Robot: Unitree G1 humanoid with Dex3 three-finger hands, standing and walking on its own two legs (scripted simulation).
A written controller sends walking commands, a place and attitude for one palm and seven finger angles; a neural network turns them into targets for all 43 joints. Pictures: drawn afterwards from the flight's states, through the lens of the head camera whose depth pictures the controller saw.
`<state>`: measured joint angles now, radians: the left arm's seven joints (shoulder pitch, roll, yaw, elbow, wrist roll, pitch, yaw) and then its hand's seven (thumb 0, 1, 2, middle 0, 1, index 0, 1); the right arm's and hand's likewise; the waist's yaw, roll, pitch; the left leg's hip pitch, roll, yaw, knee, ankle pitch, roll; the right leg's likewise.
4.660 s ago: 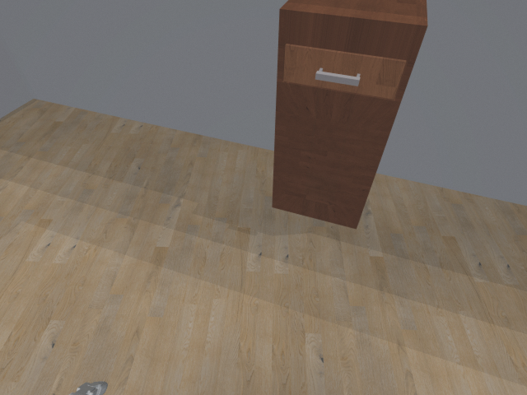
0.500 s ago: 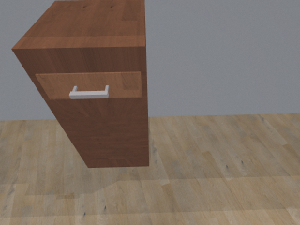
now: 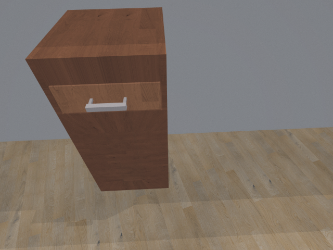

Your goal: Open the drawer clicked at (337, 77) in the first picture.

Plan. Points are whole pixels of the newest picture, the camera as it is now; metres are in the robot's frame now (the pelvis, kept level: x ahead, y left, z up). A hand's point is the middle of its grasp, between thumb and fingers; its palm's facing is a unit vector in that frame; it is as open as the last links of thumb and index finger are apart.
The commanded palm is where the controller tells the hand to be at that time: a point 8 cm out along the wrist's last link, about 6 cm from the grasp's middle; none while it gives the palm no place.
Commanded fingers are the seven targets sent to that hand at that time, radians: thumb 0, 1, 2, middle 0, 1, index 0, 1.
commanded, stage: look again from close up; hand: left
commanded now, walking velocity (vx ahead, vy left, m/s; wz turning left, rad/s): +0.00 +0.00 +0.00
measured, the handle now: (107, 103) +0.59 +0.25 +0.00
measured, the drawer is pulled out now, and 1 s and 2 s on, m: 0.00 0.00 0.00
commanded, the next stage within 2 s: shuffle to correct the standing spot in 0.38 s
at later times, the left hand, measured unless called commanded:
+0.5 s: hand out of the picture +0.00 +0.17 -0.17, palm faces +0.02 -0.98 -0.21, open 7.3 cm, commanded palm none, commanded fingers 0.00 0.90 0.90 -0.20 -0.30 -0.20 -0.30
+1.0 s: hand out of the picture +0.02 +0.16 -0.19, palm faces +0.14 -0.98 -0.14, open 7.4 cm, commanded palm none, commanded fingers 0.00 0.90 0.90 -0.20 -0.30 -0.20 -0.30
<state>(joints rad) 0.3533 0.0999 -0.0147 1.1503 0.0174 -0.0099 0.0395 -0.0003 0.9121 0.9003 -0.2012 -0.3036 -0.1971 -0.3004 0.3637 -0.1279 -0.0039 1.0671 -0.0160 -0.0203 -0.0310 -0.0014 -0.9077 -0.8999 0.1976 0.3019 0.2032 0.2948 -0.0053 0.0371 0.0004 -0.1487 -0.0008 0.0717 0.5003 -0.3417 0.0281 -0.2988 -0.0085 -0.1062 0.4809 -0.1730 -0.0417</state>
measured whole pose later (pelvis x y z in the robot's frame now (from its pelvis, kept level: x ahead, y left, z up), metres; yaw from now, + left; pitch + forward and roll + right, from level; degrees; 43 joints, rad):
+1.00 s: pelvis +0.09 +0.01 -0.01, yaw +5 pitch +0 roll +0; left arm 0.38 0.13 0.03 1.13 0.03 0.00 0.01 0.00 0.91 0.90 -0.20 -0.30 -0.20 -0.30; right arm 0.34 -0.13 -0.01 1.06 -0.03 -0.07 -0.02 0.00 -0.91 -0.90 0.20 0.30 0.20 0.29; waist 0.00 -0.03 0.02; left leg -0.23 0.00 0.09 0.62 -0.38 0.04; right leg -0.35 -0.05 -0.11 0.90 -0.50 -0.04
